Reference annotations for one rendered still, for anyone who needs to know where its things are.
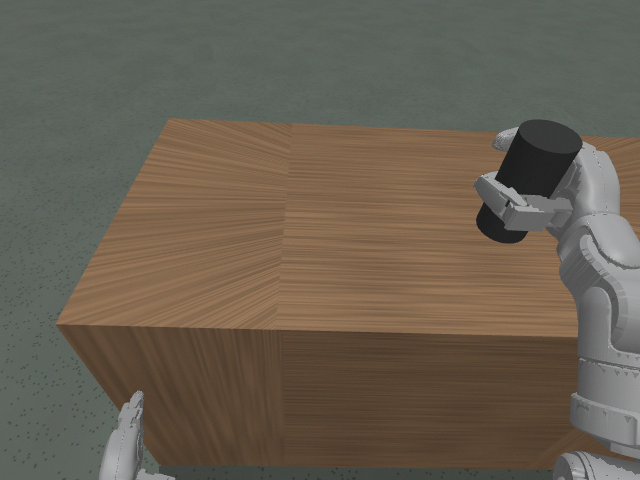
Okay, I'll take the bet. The left robot hand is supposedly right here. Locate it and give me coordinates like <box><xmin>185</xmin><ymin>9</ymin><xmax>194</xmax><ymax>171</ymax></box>
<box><xmin>98</xmin><ymin>390</ymin><xmax>175</xmax><ymax>480</ymax></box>

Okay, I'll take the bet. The can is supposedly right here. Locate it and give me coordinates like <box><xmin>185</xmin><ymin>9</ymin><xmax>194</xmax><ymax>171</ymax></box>
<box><xmin>476</xmin><ymin>119</ymin><xmax>583</xmax><ymax>244</ymax></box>

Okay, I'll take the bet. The right robot arm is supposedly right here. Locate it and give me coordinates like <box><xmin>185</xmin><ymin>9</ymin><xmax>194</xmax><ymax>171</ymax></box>
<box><xmin>553</xmin><ymin>213</ymin><xmax>640</xmax><ymax>480</ymax></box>

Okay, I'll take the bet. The right robot hand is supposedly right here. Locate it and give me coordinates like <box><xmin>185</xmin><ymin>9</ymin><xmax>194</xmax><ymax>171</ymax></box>
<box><xmin>473</xmin><ymin>127</ymin><xmax>620</xmax><ymax>241</ymax></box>

